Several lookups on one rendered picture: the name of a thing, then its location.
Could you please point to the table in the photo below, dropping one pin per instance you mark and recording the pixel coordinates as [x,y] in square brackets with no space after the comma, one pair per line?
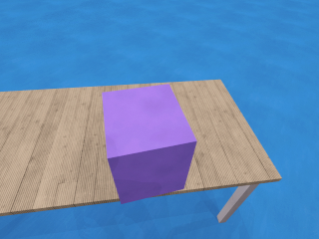
[53,151]

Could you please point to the carton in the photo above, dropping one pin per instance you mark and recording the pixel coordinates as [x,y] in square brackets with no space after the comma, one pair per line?
[149,142]

